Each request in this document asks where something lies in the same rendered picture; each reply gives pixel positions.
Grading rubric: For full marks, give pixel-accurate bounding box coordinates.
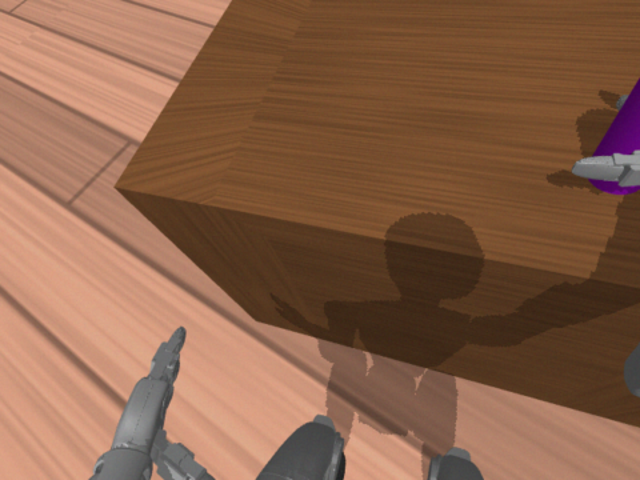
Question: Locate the right robot arm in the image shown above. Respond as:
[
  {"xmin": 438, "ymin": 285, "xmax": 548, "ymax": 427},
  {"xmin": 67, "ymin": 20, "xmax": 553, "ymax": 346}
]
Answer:
[{"xmin": 624, "ymin": 342, "xmax": 640, "ymax": 397}]

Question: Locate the can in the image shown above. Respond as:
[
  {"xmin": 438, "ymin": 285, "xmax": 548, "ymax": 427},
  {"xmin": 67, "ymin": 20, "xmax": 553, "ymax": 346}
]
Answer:
[{"xmin": 588, "ymin": 78, "xmax": 640, "ymax": 195}]

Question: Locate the left robot arm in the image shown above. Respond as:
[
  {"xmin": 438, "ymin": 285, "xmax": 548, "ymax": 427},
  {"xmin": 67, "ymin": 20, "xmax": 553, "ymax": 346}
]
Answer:
[{"xmin": 89, "ymin": 448, "xmax": 153, "ymax": 480}]

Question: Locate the right robot hand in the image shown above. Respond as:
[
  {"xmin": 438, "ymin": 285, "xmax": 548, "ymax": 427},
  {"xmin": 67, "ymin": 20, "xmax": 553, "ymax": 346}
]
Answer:
[{"xmin": 572, "ymin": 95, "xmax": 640, "ymax": 187}]

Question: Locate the left robot hand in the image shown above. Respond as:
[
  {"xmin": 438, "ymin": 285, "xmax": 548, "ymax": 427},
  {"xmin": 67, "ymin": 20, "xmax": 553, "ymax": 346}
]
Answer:
[{"xmin": 111, "ymin": 326, "xmax": 215, "ymax": 480}]

